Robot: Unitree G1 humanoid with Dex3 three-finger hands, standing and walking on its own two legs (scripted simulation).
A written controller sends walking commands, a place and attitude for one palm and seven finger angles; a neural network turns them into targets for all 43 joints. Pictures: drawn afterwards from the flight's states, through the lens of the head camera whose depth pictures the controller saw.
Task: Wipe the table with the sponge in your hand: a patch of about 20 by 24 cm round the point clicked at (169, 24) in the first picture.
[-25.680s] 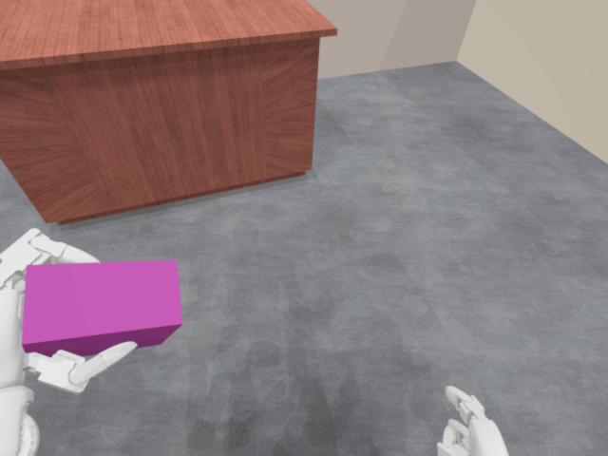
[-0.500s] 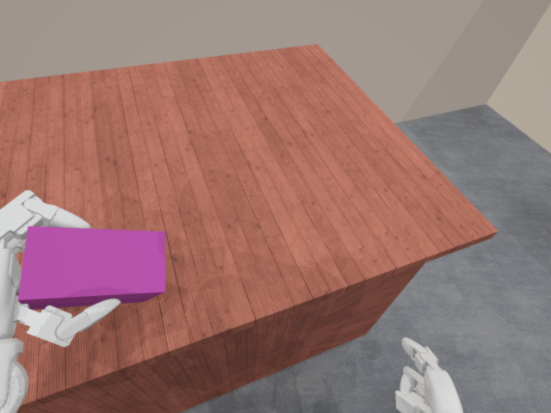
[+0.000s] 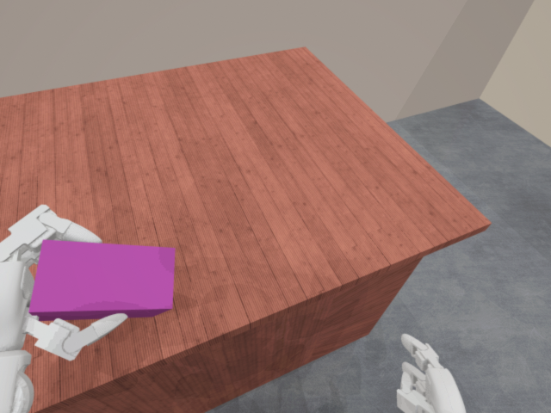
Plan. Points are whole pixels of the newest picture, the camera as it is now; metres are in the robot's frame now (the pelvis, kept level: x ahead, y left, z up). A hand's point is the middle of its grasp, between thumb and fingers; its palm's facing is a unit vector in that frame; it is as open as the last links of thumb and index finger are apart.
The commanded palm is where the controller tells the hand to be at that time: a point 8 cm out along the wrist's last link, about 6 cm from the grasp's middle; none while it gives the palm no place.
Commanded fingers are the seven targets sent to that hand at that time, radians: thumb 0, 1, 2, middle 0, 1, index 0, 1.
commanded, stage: come to a stop and stand still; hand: left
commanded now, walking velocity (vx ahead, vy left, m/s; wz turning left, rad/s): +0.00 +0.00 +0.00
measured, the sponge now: (126, 284) +0.23 +0.19 +0.13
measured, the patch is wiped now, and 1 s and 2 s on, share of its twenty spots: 0.00 0.00 0.00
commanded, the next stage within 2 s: look again from close up in 0.62 s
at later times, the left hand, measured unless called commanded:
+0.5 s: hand (70, 269) +0.23 +0.25 +0.15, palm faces +0.35 -0.85 -0.40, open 10.5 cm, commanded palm +0.17 +0.28 +0.18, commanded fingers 0.00 0.10 1.30 -1.20 -1.60 -1.20 -1.60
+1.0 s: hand (69, 275) +0.22 +0.24 +0.15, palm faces +0.38 -0.84 -0.38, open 10.5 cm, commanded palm +0.16 +0.28 +0.18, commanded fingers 0.00 0.10 1.30 -1.20 -1.60 -1.20 -1.60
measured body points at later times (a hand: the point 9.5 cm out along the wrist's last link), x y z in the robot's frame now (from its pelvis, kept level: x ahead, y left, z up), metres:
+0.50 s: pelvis +0.01 -0.01 +0.00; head +0.04 +0.02 +0.45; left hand +0.21 +0.29 +0.17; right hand +0.21 -0.22 -0.06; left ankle +0.02 +0.08 -0.74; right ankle +0.01 -0.14 -0.74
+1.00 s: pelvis +0.01 -0.01 +0.01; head +0.04 +0.01 +0.45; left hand +0.20 +0.28 +0.17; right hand +0.19 -0.22 -0.07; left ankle +0.02 +0.08 -0.74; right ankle +0.01 -0.14 -0.74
